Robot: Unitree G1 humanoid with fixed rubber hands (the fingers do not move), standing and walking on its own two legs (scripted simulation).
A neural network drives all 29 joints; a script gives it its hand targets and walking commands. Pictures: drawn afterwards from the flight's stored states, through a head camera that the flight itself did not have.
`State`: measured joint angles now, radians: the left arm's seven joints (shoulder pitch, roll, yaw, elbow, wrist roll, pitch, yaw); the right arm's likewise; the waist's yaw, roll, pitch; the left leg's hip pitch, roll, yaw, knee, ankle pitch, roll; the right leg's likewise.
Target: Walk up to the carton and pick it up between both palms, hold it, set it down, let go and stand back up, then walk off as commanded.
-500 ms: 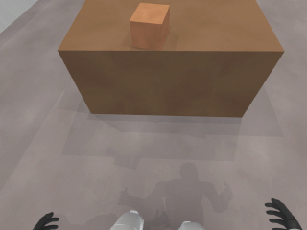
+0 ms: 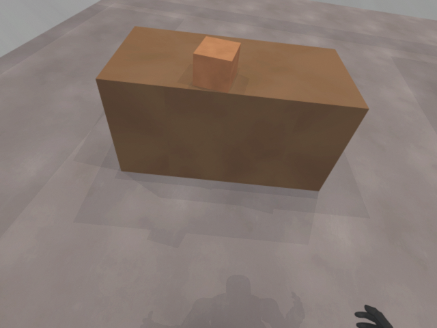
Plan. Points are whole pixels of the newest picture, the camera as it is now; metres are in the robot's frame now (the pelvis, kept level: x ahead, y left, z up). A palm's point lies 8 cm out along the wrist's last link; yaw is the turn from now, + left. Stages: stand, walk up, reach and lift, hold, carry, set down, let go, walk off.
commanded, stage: walk off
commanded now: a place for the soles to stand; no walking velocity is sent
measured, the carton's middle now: (216, 64) +1.18 +0.03 -0.08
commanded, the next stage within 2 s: stand in 1.18 s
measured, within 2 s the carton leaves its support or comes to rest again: neither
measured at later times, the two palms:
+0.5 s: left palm out of the picture +0.12 +0.31 -0.08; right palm out of the picture +0.10 -0.28 -0.09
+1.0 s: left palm out of the picture +0.14 +0.30 -0.09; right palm (371, 327) +0.17 -0.29 -0.08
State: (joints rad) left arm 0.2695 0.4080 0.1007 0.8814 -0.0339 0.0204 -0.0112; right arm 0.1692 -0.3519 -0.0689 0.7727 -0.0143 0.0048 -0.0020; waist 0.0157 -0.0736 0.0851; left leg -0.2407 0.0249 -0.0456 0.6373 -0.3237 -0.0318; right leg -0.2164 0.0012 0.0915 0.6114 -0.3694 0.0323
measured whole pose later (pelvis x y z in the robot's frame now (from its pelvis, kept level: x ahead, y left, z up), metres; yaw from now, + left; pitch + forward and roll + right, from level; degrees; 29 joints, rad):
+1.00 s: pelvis +0.03 +0.01 +0.02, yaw +2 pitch -2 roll +0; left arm 0.07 0.33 0.07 0.97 -0.03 -0.03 0.00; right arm 0.04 -0.36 -0.08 0.95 0.01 -0.02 0.00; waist 0.00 0.01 0.10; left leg -0.16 0.01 -0.06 0.46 -0.26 -0.03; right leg -0.14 -0.04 0.06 0.46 -0.28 0.05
